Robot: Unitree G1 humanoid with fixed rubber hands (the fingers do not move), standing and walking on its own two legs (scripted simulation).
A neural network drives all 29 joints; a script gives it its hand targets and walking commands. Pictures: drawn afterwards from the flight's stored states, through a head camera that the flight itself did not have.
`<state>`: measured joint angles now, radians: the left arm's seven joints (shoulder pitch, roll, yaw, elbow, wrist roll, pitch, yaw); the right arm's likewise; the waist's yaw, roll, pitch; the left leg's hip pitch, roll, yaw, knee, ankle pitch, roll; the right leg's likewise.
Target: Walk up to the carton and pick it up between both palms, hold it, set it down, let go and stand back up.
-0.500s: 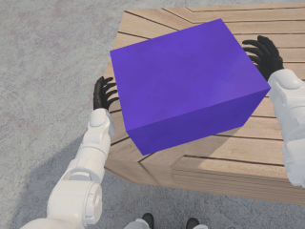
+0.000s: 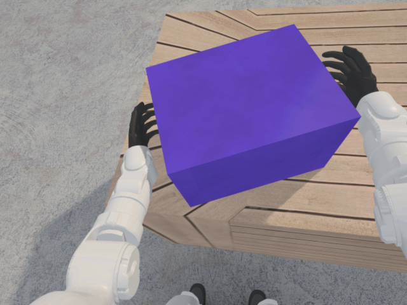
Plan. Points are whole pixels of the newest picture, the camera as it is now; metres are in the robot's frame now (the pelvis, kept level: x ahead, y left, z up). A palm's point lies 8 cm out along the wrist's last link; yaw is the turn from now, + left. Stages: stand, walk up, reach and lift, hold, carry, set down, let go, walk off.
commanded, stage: reach and lift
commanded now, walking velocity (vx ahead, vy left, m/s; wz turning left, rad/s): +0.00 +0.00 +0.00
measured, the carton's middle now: (239, 120) +0.48 +0.00 +0.00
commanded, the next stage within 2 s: none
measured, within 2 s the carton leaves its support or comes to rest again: leaves its support in 1.58 s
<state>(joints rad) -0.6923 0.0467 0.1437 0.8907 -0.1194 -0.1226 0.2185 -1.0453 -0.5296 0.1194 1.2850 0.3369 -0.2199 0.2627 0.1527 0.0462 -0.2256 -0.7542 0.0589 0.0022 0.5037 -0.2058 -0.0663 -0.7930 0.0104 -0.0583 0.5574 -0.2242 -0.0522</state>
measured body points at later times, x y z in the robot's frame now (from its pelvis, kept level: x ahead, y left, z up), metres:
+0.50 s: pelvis +0.00 -0.01 +0.00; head +0.12 -0.04 +0.43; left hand +0.41 +0.20 +0.03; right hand +0.51 -0.21 +0.07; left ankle -0.01 +0.16 -0.72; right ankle +0.00 -0.08 -0.72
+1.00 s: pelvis -0.01 +0.00 +0.00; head +0.11 -0.04 +0.44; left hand +0.39 +0.21 +0.03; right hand +0.50 -0.20 +0.08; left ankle -0.01 +0.16 -0.72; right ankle +0.00 -0.08 -0.72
